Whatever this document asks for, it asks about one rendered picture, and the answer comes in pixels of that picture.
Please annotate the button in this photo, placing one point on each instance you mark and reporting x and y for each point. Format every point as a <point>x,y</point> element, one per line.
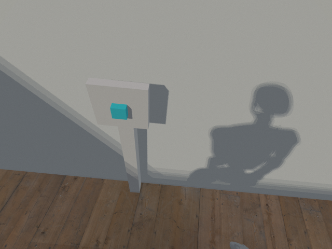
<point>119,111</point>

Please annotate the panel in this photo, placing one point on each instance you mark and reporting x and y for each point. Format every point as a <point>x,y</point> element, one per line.
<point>104,92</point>

